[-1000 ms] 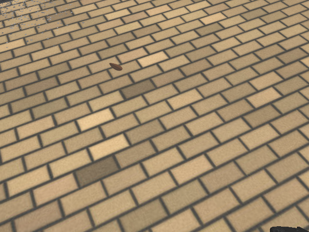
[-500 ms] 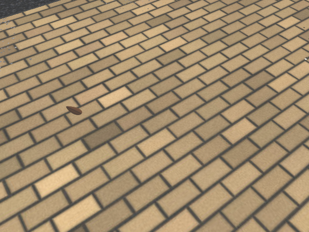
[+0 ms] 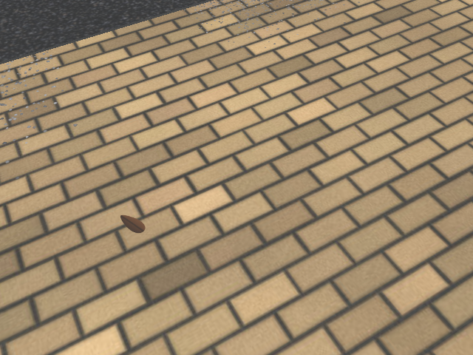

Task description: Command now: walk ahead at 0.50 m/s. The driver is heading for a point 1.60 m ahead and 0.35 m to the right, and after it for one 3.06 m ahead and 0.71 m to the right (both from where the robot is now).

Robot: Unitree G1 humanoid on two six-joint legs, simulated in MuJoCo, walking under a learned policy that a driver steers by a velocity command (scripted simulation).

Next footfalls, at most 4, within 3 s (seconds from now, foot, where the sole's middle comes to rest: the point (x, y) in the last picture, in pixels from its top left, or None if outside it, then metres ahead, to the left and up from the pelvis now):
0.22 left None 0.31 0.15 -0.79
0.74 right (295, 317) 0.61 -0.09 -0.79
1.28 left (221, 227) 0.92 0.15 -0.79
1.82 right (311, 182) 1.13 -0.16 -0.79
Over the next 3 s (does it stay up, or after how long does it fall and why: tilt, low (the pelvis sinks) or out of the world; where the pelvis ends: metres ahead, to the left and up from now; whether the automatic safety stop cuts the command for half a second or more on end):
stays up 1.52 -0.39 0.00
